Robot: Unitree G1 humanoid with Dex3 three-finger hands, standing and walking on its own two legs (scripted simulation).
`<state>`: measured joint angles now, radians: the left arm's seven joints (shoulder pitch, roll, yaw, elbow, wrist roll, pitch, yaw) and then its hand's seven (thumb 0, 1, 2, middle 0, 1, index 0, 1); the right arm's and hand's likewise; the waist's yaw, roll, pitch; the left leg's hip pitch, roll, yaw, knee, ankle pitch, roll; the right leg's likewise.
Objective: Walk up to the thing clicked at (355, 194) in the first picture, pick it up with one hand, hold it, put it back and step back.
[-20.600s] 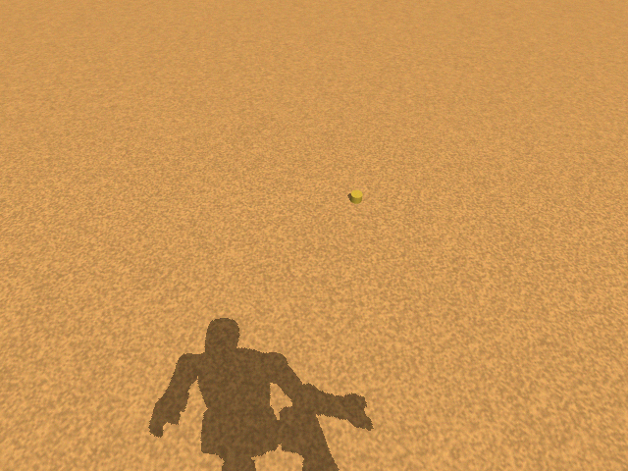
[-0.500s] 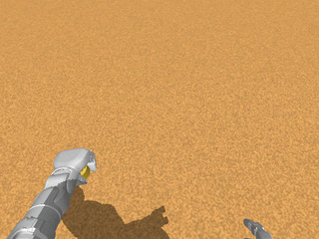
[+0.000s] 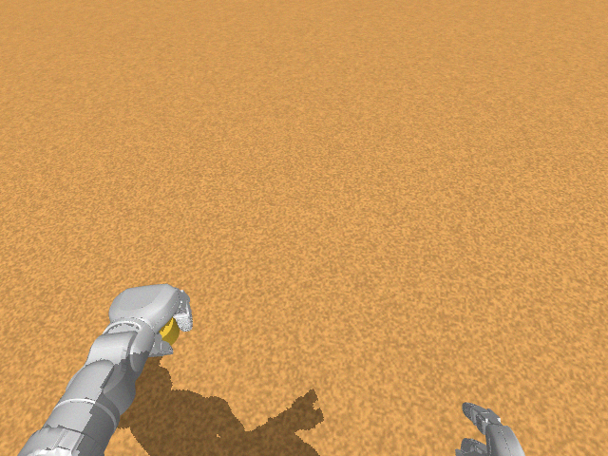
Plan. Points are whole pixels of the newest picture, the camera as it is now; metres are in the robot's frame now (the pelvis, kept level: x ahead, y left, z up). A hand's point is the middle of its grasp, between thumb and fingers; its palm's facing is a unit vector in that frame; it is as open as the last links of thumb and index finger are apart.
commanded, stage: hold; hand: left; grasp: from above
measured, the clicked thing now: (158, 328) +0.32 +0.23 -0.07
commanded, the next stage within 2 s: crouch in 1.12 s
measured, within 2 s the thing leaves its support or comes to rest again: neither
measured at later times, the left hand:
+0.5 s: hand (153, 339) +0.29 +0.22 -0.02, palm faces -0.43 -0.06 -0.90, open 5.8 cm
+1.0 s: hand (150, 336) +0.29 +0.22 -0.02, palm faces -0.44 -0.06 -0.90, open 5.6 cm
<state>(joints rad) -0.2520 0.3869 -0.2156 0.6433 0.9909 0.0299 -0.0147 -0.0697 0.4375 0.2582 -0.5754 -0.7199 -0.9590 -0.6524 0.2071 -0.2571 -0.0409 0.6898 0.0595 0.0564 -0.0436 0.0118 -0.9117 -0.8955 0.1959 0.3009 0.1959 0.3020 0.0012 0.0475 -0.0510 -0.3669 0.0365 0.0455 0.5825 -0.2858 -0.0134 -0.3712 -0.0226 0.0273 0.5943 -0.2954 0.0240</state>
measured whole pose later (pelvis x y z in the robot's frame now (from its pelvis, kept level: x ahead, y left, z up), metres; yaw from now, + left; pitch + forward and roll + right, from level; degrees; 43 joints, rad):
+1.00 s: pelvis +0.00 +0.00 +0.01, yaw +0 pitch +2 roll +0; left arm -0.23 0.40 -0.22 0.56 0.98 0.03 -0.06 -0.09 0.46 0.23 -0.59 -0.69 -1.02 -0.64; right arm 0.18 -0.25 -0.03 0.68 0.07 0.07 -0.06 0.01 -0.92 -0.90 0.20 0.30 0.20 0.30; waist 0.02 0.06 -0.01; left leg -0.27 0.03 0.05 0.47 -0.23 -0.01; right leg -0.28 -0.02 0.03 0.50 -0.24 0.02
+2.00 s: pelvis -0.06 +0.01 -0.18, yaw +0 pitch +30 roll -3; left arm -0.67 0.47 -0.06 1.19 1.17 -0.07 0.34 -0.10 0.45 0.23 -0.63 -0.63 -1.02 -0.58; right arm 0.25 -0.26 -0.08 0.73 -0.03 0.02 -0.02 0.01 -0.91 -0.90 0.20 0.30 0.20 0.30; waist -0.13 0.05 -0.20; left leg -1.51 0.04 -0.02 1.56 -0.57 0.01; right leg -1.47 -0.01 0.01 1.52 -0.57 0.04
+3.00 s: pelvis -0.09 +0.01 -0.41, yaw -5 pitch +35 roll -7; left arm -0.93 0.75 0.11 1.42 1.28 -0.25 0.35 -0.11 0.46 0.24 -0.65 -0.57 -1.04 -0.55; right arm 0.14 -0.26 0.02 0.75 -0.13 -0.03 0.13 0.00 -0.91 -0.90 0.20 0.30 0.20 0.30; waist -0.20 -0.01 -0.07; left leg -2.26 0.03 -0.13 2.32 -0.68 -0.01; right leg -2.18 0.01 -0.04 2.25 -0.68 0.05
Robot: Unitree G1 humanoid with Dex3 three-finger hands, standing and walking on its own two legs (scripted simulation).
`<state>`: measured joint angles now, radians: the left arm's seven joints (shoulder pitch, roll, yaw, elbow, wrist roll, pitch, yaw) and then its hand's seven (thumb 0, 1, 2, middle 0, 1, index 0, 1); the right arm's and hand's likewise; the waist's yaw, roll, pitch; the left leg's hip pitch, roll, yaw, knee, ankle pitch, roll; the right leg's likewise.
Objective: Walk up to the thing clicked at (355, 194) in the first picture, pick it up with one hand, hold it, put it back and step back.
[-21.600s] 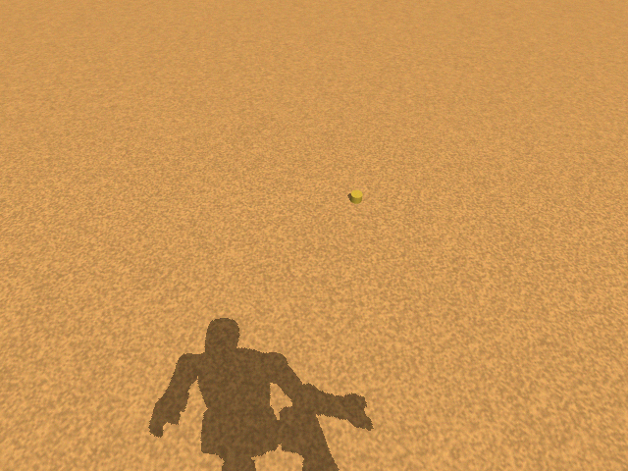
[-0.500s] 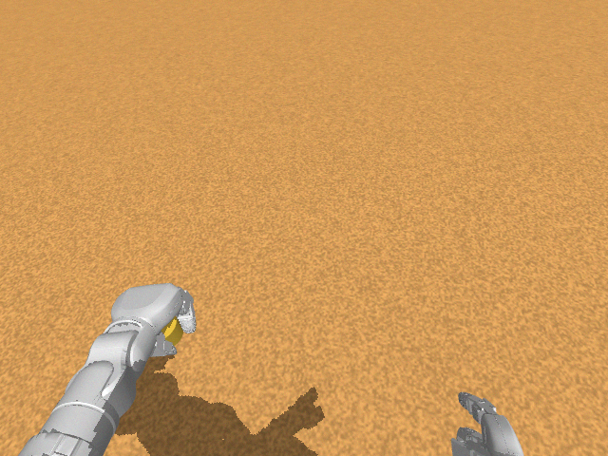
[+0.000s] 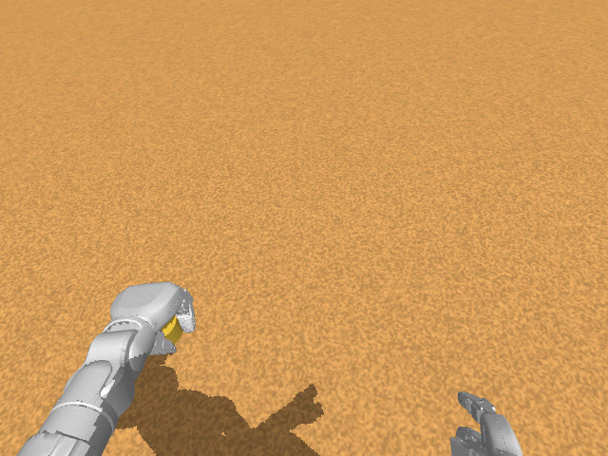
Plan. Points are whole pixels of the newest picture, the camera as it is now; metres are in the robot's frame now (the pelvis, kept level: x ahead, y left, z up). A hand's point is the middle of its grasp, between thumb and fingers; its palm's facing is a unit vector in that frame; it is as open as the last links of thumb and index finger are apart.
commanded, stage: hold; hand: left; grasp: from above
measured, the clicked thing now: (162, 327) +0.32 +0.23 -0.06
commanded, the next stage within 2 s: crouch in 0.12 s
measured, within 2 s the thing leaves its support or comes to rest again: neither
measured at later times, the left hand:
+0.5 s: hand (163, 345) +0.29 +0.23 -0.07, palm faces -0.46 -0.05 -0.88, open 5.7 cm
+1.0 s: hand (190, 364) +0.35 +0.26 -0.30, palm faces -0.41 +0.03 -0.91, open 5.8 cm
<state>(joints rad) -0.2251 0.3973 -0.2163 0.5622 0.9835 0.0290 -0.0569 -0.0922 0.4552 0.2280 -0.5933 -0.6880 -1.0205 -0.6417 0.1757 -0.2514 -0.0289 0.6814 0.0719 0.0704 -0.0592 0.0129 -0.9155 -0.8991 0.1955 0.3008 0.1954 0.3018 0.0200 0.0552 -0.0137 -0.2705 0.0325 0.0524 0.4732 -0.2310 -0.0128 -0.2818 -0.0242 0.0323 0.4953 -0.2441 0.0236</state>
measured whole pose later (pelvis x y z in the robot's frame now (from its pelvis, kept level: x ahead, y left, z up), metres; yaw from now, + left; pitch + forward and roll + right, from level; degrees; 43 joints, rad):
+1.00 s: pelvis -0.06 +0.01 -0.19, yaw +0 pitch +30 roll -3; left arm -0.67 0.47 -0.06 1.19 1.17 -0.07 0.34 -0.10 0.45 0.23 -0.63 -0.63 -1.02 -0.58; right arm 0.25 -0.26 -0.08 0.73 -0.03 0.02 -0.02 0.01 -0.91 -0.90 0.20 0.30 0.20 0.30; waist -0.13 0.05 -0.20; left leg -1.51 0.04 -0.02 1.56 -0.57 0.01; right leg -1.47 -0.01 0.01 1.52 -0.57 0.04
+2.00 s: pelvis -0.08 +0.01 -0.42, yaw -4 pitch +35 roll -7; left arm -0.93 0.75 0.11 1.42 1.28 -0.25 0.35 -0.11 0.46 0.24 -0.65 -0.57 -1.04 -0.55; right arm 0.14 -0.26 0.02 0.75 -0.13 -0.03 0.13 0.00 -0.91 -0.90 0.20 0.30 0.20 0.30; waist -0.20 -0.01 -0.07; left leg -2.26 0.03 -0.13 2.32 -0.68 -0.01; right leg -2.18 0.01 -0.04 2.25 -0.68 0.05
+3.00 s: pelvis -0.08 +0.01 -0.47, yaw -8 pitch +31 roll -11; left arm -0.96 0.92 0.20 1.61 1.34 -0.30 0.50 -0.12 0.46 0.19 -0.75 -0.40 -1.12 -0.41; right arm 0.09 -0.28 0.15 0.74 -0.23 -0.08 0.17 0.00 -0.91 -0.89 0.20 0.30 0.20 0.30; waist -0.28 -0.08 0.05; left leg -2.38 0.02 -0.22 2.53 -0.71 -0.02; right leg -2.28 0.04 -0.09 2.41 -0.69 0.06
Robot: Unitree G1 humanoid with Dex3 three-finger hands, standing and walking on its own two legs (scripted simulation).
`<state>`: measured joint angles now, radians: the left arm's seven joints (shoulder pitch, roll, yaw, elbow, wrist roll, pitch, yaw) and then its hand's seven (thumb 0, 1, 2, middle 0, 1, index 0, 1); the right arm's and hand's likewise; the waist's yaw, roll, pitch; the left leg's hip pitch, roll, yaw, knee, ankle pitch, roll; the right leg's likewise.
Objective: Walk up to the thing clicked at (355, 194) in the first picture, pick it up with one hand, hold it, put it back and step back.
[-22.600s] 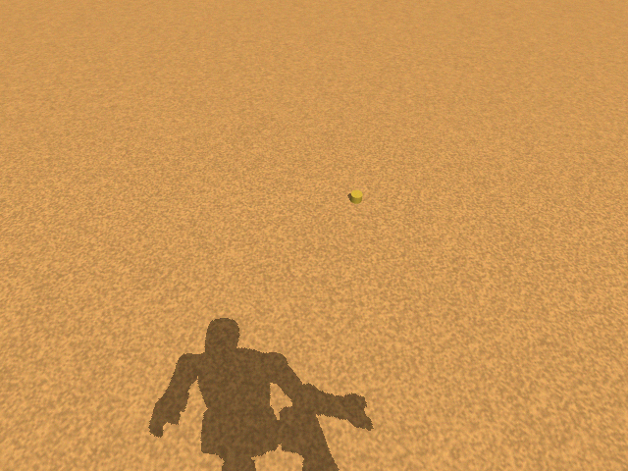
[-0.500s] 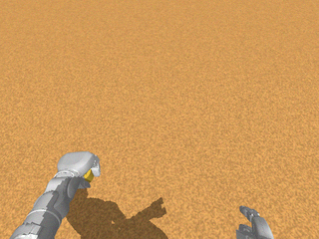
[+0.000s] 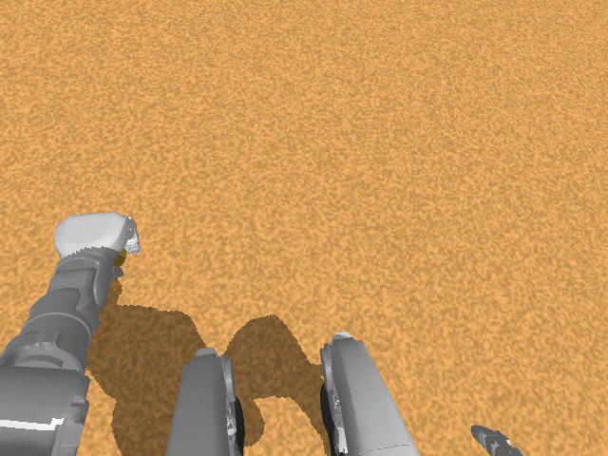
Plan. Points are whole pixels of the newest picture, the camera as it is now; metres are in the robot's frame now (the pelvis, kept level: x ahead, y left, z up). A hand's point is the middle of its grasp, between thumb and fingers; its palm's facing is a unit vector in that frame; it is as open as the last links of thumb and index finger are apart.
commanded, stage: crouch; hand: left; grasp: from above
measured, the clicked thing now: (104, 252) +0.43 +0.26 -0.14
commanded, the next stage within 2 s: lower in 1.22 s
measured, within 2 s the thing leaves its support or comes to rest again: neither
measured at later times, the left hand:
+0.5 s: hand (133, 285) +0.43 +0.27 -0.31, palm faces -0.45 -0.01 -0.89, open 5.8 cm
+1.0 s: hand (142, 287) +0.44 +0.27 -0.39, palm faces -0.47 -0.02 -0.88, open 5.6 cm
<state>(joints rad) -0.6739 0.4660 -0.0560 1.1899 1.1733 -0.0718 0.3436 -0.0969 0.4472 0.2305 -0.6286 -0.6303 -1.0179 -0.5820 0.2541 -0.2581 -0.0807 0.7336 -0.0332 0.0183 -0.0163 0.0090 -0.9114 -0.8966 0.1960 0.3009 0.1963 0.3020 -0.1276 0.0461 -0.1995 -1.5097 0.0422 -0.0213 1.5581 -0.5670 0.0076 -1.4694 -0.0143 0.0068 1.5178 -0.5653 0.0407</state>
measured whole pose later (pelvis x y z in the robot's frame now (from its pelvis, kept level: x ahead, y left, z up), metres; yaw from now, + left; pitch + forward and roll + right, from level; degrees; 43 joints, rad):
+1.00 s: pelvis -0.02 -0.01 -0.23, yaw -5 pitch +35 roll -7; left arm -0.93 0.75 0.11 1.42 1.28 -0.25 0.35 -0.11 0.46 0.24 -0.65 -0.57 -1.04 -0.55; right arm 0.14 -0.26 0.02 0.75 -0.13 -0.03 0.13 0.00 -0.91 -0.90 0.20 0.30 0.20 0.30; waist -0.20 -0.01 -0.07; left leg -2.26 0.03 -0.13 2.32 -0.68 -0.01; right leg -2.18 0.01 -0.04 2.25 -0.68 0.05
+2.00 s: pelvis -0.01 -0.01 -0.28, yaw -9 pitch +31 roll -11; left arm -0.96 0.92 0.20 1.61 1.34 -0.30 0.50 -0.12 0.46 0.19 -0.75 -0.40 -1.12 -0.41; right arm 0.09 -0.28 0.15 0.74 -0.23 -0.08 0.17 0.00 -0.91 -0.89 0.20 0.30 0.20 0.30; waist -0.28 -0.08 0.05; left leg -2.38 0.02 -0.22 2.53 -0.71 -0.02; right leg -2.28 0.04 -0.09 2.41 -0.69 0.06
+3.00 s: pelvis -0.01 +0.00 -0.29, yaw -12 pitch +28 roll -14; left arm -0.97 1.01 0.18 1.73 1.33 -0.29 0.62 -0.08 0.43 0.23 -0.73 -0.43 -1.07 -0.46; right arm 0.05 -0.32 0.26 0.70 -0.30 -0.18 0.23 0.00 -0.91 -0.90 0.20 0.30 0.20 0.30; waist -0.33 -0.13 0.13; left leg -2.37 0.02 -0.27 2.59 -0.74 -0.02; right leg -2.25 0.06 -0.13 2.42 -0.69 0.08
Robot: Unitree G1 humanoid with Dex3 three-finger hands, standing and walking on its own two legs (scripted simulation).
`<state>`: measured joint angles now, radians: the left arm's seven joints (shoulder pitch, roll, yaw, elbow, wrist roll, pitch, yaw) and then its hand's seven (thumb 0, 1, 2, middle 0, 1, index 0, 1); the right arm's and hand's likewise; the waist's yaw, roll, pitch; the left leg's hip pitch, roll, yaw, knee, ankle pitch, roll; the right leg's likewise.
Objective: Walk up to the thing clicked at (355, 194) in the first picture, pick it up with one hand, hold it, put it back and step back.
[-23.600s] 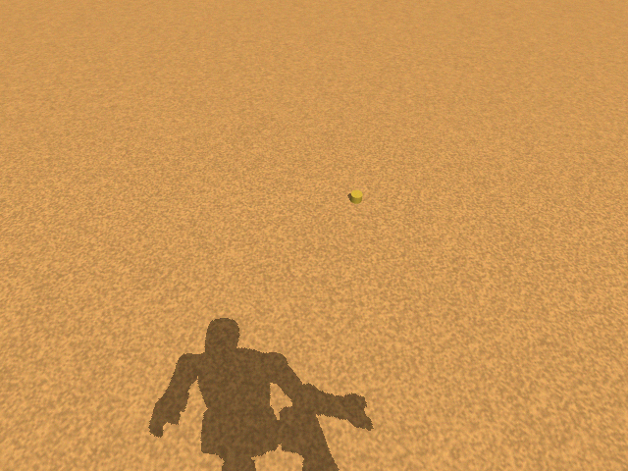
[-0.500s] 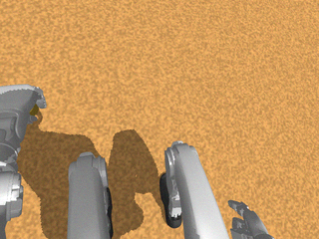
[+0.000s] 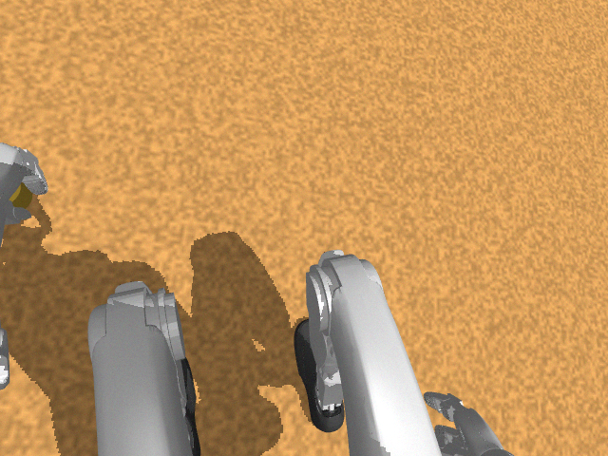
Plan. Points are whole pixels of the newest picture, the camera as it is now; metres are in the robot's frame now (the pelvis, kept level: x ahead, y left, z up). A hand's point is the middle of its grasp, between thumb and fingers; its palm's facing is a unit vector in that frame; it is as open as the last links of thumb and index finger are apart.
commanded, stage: crouch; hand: left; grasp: from above
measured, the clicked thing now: (3, 191) +0.47 +0.33 -0.19
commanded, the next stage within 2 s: lower in 0.22 s
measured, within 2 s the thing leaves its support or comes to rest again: rests again in 1.60 s
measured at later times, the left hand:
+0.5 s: hand (13, 208) +0.45 +0.32 -0.21, palm faces -0.48 -0.07 -0.87, open 5.4 cm
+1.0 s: hand (37, 215) +0.45 +0.32 -0.26, palm faces -0.47 -0.10 -0.87, open 5.4 cm
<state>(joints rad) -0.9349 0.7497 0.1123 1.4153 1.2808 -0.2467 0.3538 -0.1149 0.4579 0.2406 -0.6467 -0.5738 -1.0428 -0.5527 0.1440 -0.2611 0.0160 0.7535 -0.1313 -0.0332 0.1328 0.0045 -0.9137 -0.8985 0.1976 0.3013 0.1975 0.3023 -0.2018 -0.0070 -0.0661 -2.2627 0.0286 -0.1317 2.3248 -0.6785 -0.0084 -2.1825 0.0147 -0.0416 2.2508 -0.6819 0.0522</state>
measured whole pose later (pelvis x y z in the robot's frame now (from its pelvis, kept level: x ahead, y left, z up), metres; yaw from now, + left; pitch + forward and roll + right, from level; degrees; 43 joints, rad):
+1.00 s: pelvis +0.01 +0.00 -0.05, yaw -4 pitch +31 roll -11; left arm -0.96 0.92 0.20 1.61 1.34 -0.30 0.50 -0.12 0.46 0.19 -0.75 -0.40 -1.12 -0.41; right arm 0.09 -0.28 0.15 0.74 -0.23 -0.08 0.17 0.00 -0.91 -0.89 0.20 0.30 0.20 0.30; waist -0.28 -0.08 0.05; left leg -2.38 0.02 -0.22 2.53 -0.71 -0.02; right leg -2.28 0.04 -0.09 2.41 -0.69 0.06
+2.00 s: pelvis +0.01 +0.01 -0.06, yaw -7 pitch +28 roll -14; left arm -0.97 1.01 0.18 1.73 1.33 -0.29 0.62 -0.08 0.43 0.23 -0.73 -0.43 -1.07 -0.46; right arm 0.05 -0.32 0.26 0.70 -0.30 -0.18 0.23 0.00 -0.91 -0.90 0.20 0.30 0.20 0.30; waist -0.33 -0.13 0.13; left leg -2.37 0.02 -0.27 2.59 -0.74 -0.02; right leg -2.25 0.06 -0.13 2.42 -0.69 0.08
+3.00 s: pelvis +0.00 +0.01 -0.06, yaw -8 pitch +27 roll -15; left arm -0.98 1.05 0.16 1.73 1.31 -0.29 0.62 0.00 -0.51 0.98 -0.13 -0.92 -0.10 -0.95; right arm 0.04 -0.33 0.29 0.69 -0.30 -0.21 0.25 0.00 -0.90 -0.90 0.20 0.30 0.20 0.30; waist -0.34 -0.15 0.15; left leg -2.36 0.02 -0.28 2.59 -0.73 -0.01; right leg -2.23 0.07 -0.15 2.41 -0.68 0.08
